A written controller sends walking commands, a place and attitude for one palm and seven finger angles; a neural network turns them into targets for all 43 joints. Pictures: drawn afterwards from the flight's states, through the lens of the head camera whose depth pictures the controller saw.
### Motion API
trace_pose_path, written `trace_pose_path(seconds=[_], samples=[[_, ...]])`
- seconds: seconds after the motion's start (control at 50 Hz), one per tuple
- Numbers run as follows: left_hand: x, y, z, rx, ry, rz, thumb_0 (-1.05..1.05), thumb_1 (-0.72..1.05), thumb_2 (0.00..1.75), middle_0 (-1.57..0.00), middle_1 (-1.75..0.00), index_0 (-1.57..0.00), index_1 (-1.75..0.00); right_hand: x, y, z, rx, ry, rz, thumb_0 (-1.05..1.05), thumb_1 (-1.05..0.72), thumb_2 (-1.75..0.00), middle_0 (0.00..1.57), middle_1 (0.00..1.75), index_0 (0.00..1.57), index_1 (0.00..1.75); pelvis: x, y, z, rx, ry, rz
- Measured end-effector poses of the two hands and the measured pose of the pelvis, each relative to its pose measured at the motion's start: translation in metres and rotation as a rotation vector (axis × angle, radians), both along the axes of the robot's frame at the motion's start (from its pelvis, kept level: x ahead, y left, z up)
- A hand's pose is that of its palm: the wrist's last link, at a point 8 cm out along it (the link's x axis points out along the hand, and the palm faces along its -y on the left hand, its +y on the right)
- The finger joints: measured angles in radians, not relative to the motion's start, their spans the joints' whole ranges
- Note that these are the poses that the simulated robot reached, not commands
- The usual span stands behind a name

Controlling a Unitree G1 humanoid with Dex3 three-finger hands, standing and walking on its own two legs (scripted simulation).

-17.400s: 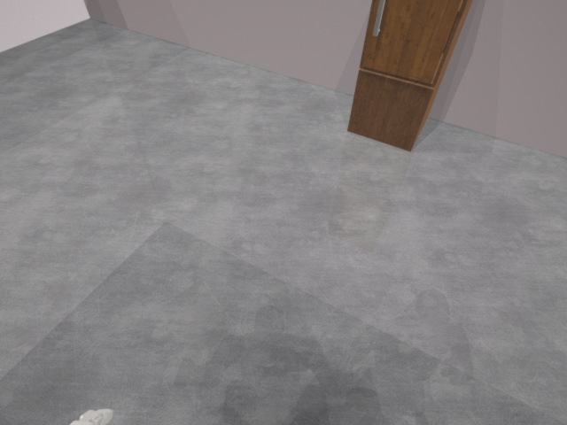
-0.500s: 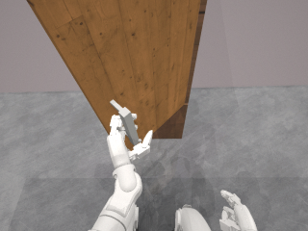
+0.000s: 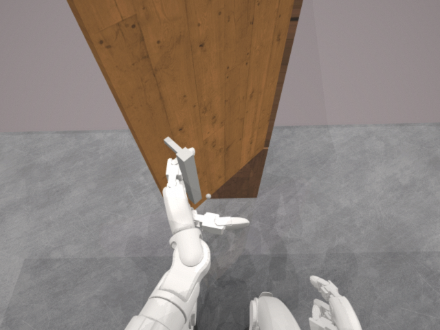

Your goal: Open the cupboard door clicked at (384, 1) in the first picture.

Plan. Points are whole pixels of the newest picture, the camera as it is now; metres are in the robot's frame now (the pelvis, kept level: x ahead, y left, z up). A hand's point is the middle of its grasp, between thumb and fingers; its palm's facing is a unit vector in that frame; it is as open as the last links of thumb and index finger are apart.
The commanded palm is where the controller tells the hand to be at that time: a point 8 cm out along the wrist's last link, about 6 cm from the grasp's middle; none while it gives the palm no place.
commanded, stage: slide the hand sideways off the handle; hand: left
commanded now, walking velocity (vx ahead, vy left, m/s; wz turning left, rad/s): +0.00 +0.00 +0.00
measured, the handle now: (183, 173) +0.39 +0.08 +0.03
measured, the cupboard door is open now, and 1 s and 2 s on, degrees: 44 48 48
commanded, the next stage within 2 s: draw the hand back to the body in 1.30 s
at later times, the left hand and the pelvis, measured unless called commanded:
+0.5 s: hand (211, 220) +0.31 +0.03 +0.02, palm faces -0.06 -1.00 +0.02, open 16.3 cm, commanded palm +0.28 +0.08 +0.01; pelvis -0.01 +0.02 -0.01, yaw -1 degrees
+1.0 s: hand (182, 254) +0.25 +0.07 +0.02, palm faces -0.01 -1.00 +0.02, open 16.3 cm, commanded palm +0.22 +0.12 +0.01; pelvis +0.00 +0.02 -0.01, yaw +0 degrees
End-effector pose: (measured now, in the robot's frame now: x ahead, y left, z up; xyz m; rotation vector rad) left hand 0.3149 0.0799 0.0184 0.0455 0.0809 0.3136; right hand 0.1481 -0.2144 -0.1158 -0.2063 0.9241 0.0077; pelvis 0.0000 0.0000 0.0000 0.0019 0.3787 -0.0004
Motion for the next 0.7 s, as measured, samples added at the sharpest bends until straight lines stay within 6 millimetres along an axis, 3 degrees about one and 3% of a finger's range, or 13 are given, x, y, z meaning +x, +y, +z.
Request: trace_pose_path(seconds=[0.14, 0.24, 0.3, 0.52, 0.7], samples=[[-0.002, 0.002, 0.000, 0.003, -0.002, -0.023, -0.01, -0.50, 0.30, -0.36, -0.55, -0.33, -0.63, 0.008, 0.008, 0.002, 0.006, -0.025, 0.021, 0.01, -0.91, -0.90, 0.20, 0.30, 0.20, 0.30, -0.003, 0.005, -0.002, -0.006, -0.006, 0.004], [-0.012, 0.006, -0.004, 0.004, -0.071, -0.337, -0.01, -0.50, 0.30, -0.29, -0.44, -0.22, -0.50, 0.004, 0.005, -0.001, 0.004, -0.025, 0.000, 0.01, -0.91, -0.89, 0.20, 0.30, 0.20, 0.30, -0.005, 0.009, -0.009, -0.006, -0.004, 0.013], [-0.016, 0.005, -0.005, -0.035, -0.085, -0.429, -0.01, -0.50, 0.30, -0.24, -0.39, -0.17, -0.42, -0.001, 0.001, -0.004, -0.002, -0.013, -0.028, 0.01, -0.91, -0.89, 0.20, 0.30, 0.20, 0.30, -0.007, 0.014, -0.012, -0.010, -0.010, 0.007], [-0.029, 0.004, -0.004, -0.069, -0.074, -0.376, -0.01, -0.50, 0.30, -0.15, -0.31, -0.16, -0.32, -0.014, 0.006, -0.003, -0.001, 0.036, -0.063, 0.01, -0.91, -0.90, 0.20, 0.30, 0.20, 0.30, -0.006, 0.024, -0.012, -0.002, -0.008, -0.019], [-0.048, 0.021, -0.003, -0.066, -0.066, -0.362, -0.01, -0.50, 0.30, -0.15, -0.31, -0.16, -0.31, 0.002, 0.016, 0.003, 0.012, 0.002, -0.046, 0.01, -0.91, -0.90, 0.20, 0.30, 0.20, 0.30, -0.002, 0.024, -0.010, -0.006, -0.015, -0.017]])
